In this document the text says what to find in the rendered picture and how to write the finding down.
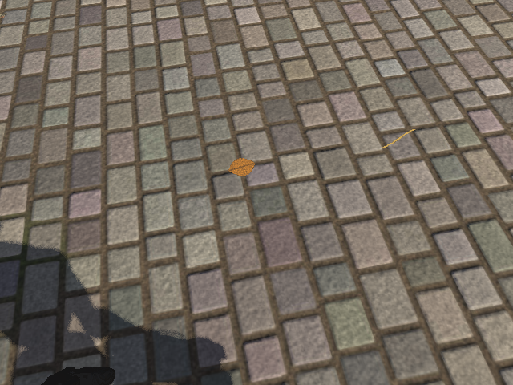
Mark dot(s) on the robot left hand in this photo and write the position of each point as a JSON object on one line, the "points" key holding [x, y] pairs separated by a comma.
{"points": [[82, 376]]}

